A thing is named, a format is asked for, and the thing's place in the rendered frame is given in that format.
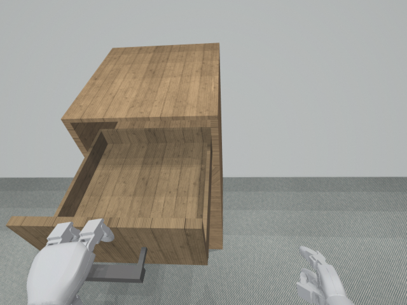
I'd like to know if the cabinet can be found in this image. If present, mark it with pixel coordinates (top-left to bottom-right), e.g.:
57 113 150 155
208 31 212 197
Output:
61 43 223 249

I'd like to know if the drawer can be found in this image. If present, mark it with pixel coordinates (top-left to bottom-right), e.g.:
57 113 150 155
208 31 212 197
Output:
6 127 212 266

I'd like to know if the robot left hand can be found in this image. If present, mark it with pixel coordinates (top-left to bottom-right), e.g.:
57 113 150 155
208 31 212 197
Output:
27 219 114 305

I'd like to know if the robot right hand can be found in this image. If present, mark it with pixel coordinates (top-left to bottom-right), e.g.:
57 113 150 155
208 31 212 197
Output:
296 246 348 305

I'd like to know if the handle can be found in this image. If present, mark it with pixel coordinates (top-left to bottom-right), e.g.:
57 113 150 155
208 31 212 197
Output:
85 247 148 283

